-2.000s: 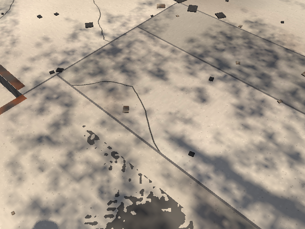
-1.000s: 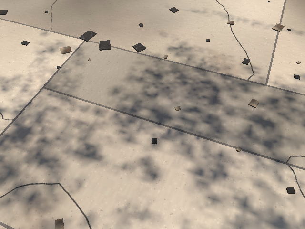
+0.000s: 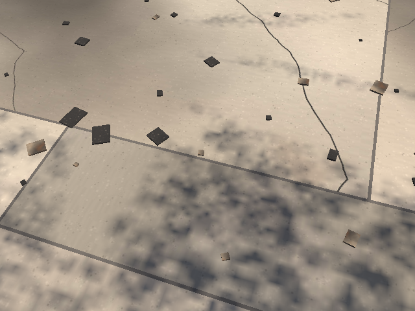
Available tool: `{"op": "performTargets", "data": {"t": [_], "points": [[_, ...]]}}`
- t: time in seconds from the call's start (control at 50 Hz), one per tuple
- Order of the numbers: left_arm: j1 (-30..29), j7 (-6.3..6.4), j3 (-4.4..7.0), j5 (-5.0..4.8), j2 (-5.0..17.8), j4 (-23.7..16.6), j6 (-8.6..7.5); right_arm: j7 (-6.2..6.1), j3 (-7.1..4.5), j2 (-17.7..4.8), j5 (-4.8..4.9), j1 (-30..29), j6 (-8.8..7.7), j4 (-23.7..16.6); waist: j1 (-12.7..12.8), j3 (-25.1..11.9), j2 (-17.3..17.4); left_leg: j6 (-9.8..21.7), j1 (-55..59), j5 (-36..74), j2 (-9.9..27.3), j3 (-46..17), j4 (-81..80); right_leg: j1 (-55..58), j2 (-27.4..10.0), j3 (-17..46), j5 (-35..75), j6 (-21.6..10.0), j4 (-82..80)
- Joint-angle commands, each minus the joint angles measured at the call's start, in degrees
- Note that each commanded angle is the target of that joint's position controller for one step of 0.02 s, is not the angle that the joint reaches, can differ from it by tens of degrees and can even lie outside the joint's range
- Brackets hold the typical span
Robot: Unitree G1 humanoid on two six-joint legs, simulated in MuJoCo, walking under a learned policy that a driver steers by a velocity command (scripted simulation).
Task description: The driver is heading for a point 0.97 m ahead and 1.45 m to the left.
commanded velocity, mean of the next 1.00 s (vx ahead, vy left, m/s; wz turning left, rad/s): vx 0.04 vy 0.00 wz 0.55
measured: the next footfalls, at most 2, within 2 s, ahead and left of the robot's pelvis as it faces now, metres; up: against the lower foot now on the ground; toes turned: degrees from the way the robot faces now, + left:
left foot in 0.24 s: +0.13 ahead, +0.15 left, +0.00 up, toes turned +12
right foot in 0.70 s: +0.19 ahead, -0.08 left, +0.00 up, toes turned +29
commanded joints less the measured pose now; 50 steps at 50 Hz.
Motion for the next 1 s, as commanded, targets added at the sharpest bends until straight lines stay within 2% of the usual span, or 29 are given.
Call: {"op": "performTargets", "data": {"t": [0.02, 0.1, 0.18, 0.22, 0.24, 0.26, 0.28, 0.3, 0.32, 0.34, 0.36, 0.42, 0.5, 0.56, 0.62, 0.66, 0.68, 0.7, 0.72, 0.74, 0.76, 0.78, 0.8, 0.82, 0.84, 0.88, 0.9, 0.96, 1.0], "points": [[-4.8, 1.53, 2.07, -0.23, 8.5, -3.6, -0.18, 0.37, -0.70, -2.1, -0.28, 4.0, 0.58, -3.4, -2.0, -7.1, -8.2, 0.0, 5.4, 7.9, 2.3, -0.3, -5.3, 1.9, -16.0, 4.2, 24.9, -9.9, -7.9], [-3.6, 2.12, 2.67, -0.90, 10.5, -2.3, 1.59, 1.78, -0.79, -2.4, -0.32, -1.5, 0.86, -6.7, 0.2, -6.2, -7.2, 1.1, 6.6, 9.0, 1.8, 2.0, -13.6, 5.5, -17.3, 2.2, 20.3, -9.5, -7.1], [-2.7, 1.82, 3.44, -2.34, 12.3, -1.5, 3.19, 3.00, -1.46, -3.4, -0.19, -3.9, 1.68, -9.8, 0.7, -5.5, -8.1, 3.3, 7.1, 2.3, 0.3, 4.2, -19.8, 10.5, -19.8, 2.9, 20.0, -7.7, -1.5], [-3.3, 1.94, 3.55, -3.29, 12.1, -1.2, 3.69, 3.26, -1.90, -3.6, -0.15, -1.9, 1.71, -10.0, -1.1, -6.1, -7.6, 5.4, 12.8, 7.5, -1.8, 6.1, -28.8, 10.6, -18.5, 1.1, 20.7, -4.5, 4.8], [-0.2, 1.78, 3.41, -3.06, 11.0, 0.0, 3.70, 2.68, -2.88, -6.1, -0.50, 0.9, 1.51, -9.5, -1.8, -7.9, -4.4, 7.4, 19.9, 17.8, -2.7, 4.3, -34.5, 8.4, -15.2, -1.3, 19.0, -1.0, 12.0], [-0.3, 1.55, 2.78, -1.06, 8.9, -1.2, 3.31, 1.35, -4.87, -13.0, -0.87, 5.1, 1.26, -9.5, -2.2, -11.0, 7.2, 11.8, 31.6, 43.9, 6.6, -9.3, -35.0, -3.1, -9.4, -5.0, 6.0, 3.8, 27.5], [-1.9, 1.38, 1.75, 0.43, 6.4, -4.1, 3.02, 1.13, -5.17, -16.8, -2.23, 5.2, 0.90, -10.6, -1.4, -14.1, 17.0, 25.0, 39.8, 55.7, 18.8, -28.3, -35.2, -20.6, 0.1, -0.9, -31.2, 8.0, 43.0], [-5.3, 1.03, 2.38, -0.25, 8.7, -3.6, 3.12, 1.82, -3.99, -12.5, -1.99, 5.8, -0.09, -10.8, -4.3, -17.7, 6.7, 25.8, 39.5, 52.5, 17.6, -25.7, -35.9, -22.5, -0.6, 9.6, -32.5, 7.4, 49.9], [-6.4, 0.98, 2.49, -1.88, 8.8, -4.1, 3.27, 1.87, -3.62, -11.5, -1.63, 3.3, -0.88, -10.9, -3.0, -14.8, 4.8, 22.8, 36.9, 46.9, 14.7, -20.2, -36.4, -24.3, -1.4, 10.7, -27.6, 6.3, 50.5], [-5.7, 1.57, 2.52, -1.93, 8.3, -3.2, 3.45, 1.53, -3.46, -10.3, -0.72, 0.3, -1.11, -11.2, -1.4, -12.4, 1.7, 19.5, 34.1, 39.3, 11.5, -17.1, -36.9, -24.9, -2.5, 11.3, -23.0, 5.9, 47.9], [-5.9, 2.15, 2.94, -1.28, 9.5, -3.1, 3.71, 1.11, -2.95, -8.8, 0.06, -2.2, -0.83, -11.8, -0.5, -10.5, 1.7, 17.9, 31.1, 34.9, 10.3, -16.1, -38.0, -24.6, -2.9, 11.7, -19.5, 6.0, 45.3], [-3.8, 2.35, 3.01, -1.40, 8.6, -2.8, 3.99, 0.26, -2.71, -8.8, -0.81, -3.9, -0.29, -12.9, 1.5, -11.2, 4.2, 17.5, 26.0, 33.5, 7.6, -14.4, -39.1, -18.9, -1.0, 11.4, -14.5, 6.9, 41.4], [-5.5, 2.32, 2.28, -1.47, 7.1, -3.3, 3.86, -0.54, -3.14, -9.9, -0.40, -3.0, 0.15, -13.1, 0.2, -11.1, 4.9, 16.9, 25.3, 25.9, 6.6, -16.4, -38.8, -15.9, 0.1, 12.4, -12.0, 8.1, 30.0], [-5.8, 1.80, 2.28, -1.72, 7.6, -3.6, 3.64, -0.51, -3.22, -10.2, -0.59, -3.7, 0.70, -13.7, -0.4, -10.2, 6.5, 16.5, 22.6, 18.9, 5.9, -19.4, -39.1, -12.0, 1.0, 12.7, -11.3, 8.0, 24.1], [-5.2, 1.04, 2.48, -2.01, 8.3, -3.8, 2.89, -0.16, -3.06, -9.9, -0.44, -4.1, 1.11, -14.1, -0.6, -9.6, 7.6, 16.0, 22.8, 18.0, 5.5, -23.6, -37.9, -9.1, 1.9, 13.0, -12.2, 7.1, 18.0], [-2.5, 0.45, 2.69, -2.06, 8.4, -3.3, 2.23, -0.26, -2.84, -9.5, 0.07, -5.5, 1.53, -14.7, 1.0, -9.7, 7.7, 14.4, 22.5, 19.0, 4.0, -25.0, -35.6, -4.4, 2.2, 12.3, -8.3, 5.8, 9.0], [-0.2, 0.25, 2.97, -1.93, 8.8, -2.6, 1.99, -0.46, -2.64, -9.0, 0.43, -5.9, 1.82, -14.9, 2.3, -9.6, 7.0, 12.5, 20.6, 17.1, 2.2, -24.4, -33.8, 0.4, 1.5, 11.8, -2.4, 4.9, 1.8], [1.8, 0.45, 3.84, -1.13, 12.0, -2.3, 2.07, -0.61, -2.06, -7.0, 0.26, -4.5, 1.89, -15.2, 1.9, -10.5, 2.0, 9.4, 15.1, 8.1, -1.1, -21.1, -28.1, 7.0, -6.3, 17.5, 0.7, 2.1, -1.2], [0.1, 0.99, 4.76, -0.21, 17.1, -2.9, 2.80, -0.39, -1.46, -4.2, 0.03, -1.1, 1.60, -15.9, -2.0, -9.0, -14.4, 5.5, 3.4, -11.5, -11.0, -9.2, -15.9, 11.2, -18.6, 30.7, 11.8, -5.1, -2.7], [-0.1, 0.84, 4.33, 1.34, 15.2, -3.7, 2.70, -0.22, -2.81, -8.9, -0.52, -2.0, 0.84, -16.4, -0.2, -8.2, -18.0, 2.9, -0.5, -18.7, -10.0, -6.6, -2.5, 6.7, -25.2, 38.5, 15.0, -12.8, -4.5], [-3.3, 1.18, 3.42, 1.04, 12.2, -5.2, 2.50, -0.03, -3.97, -11.8, -0.20, -1.2, 0.82, -15.2, -1.1, -7.0, -12.8, 2.1, -0.1, -14.7, -7.7, -7.9, 4.7, 5.2, -22.8, 33.5, 14.0, -12.3, -3.9], [-6.3, 1.47, 2.94, 0.18, 10.2, -5.7, 2.60, -0.04, -4.26, -11.5, 0.05, -0.1, 1.34, -13.9, -2.2, -5.6, -10.7, 1.2, -0.2, -11.0, -7.1, -6.9, 7.6, 4.5, -18.6, 27.1, 12.1, -9.3, -3.0], [-7.2, 1.75, 2.58, -0.69, 9.2, -6.2, 2.70, -0.23, -4.07, -10.2, -0.08, 0.6, 2.00, -13.0, -2.0, -4.9, -10.1, 0.3, -1.2, -8.0, -6.8, -6.2, 10.0, 5.1, -16.0, 23.0, 10.3, -7.5, -2.6], [-6.8, 2.08, 2.32, -1.14, 8.9, -6.1, 2.85, -0.11, -3.67, -8.6, -0.02, 0.5, 2.44, -13.2, -1.4, -4.2, -10.2, -0.6, -2.1, -6.0, -6.5, -5.6, 11.6, 5.5, -15.2, 20.6, 11.9, -7.5, -2.6], [-5.9, 2.38, 2.27, -1.07, 9.1, -6.0, 3.16, 0.09, -3.23, -7.4, 0.28, -0.4, 2.57, -13.8, -0.8, -3.7, -10.3, -1.2, -1.9, -4.5, -6.1, -3.8, 10.5, 5.5, -14.0, 17.8, 12.6, -7.6, -3.0], [-2.9, 2.89, 2.57, -0.75, 9.9, -5.6, 3.77, 0.35, -2.50, -5.7, 0.76, -3.8, 2.43, -15.8, 1.5, -4.2, -11.7, -2.2, -3.3, -3.1, -4.8, -1.6, 4.5, 9.9, -14.2, 15.7, 13.7, -8.5, -3.1], [-1.6, 3.01, 2.83, -0.69, 10.5, -5.5, 4.00, 0.49, -2.25, -5.3, 0.68, -5.1, 2.36, -16.6, 2.5, -4.9, -12.1, -2.5, -3.1, -3.3, -4.0, -1.2, 1.5, 12.0, -15.1, 15.4, 14.7, -8.9, -2.9], [-1.7, 2.57, 3.76, -1.02, 13.0, -5.9, 4.42, 1.30, -1.46, -4.2, 0.19, -6.0, 2.31, -18.0, 3.2, -6.6, -13.0, -2.1, 3.3, -4.5, -2.1, 1.3, -7.8, 11.9, -16.7, 12.7, 16.6, -9.2, -2.3], [-2.4, 1.94, 4.19, -1.44, 14.1, -6.2, 4.51, 1.74, -1.61, -4.8, 0.28, -5.2, 2.48, -18.1, 2.9, -6.9, -13.6, -1.2, 8.4, -4.2, -2.3, 3.6, -12.9, 9.8, -17.3, 10.9, 17.8, -8.9, -1.9]]}}
Velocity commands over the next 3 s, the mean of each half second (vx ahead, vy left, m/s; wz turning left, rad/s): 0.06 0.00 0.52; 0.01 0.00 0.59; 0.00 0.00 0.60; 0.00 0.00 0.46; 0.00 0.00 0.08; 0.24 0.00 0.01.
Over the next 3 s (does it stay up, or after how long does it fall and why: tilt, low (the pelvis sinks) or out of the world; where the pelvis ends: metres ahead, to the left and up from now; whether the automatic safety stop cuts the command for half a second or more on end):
stays up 0.08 0.14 0.00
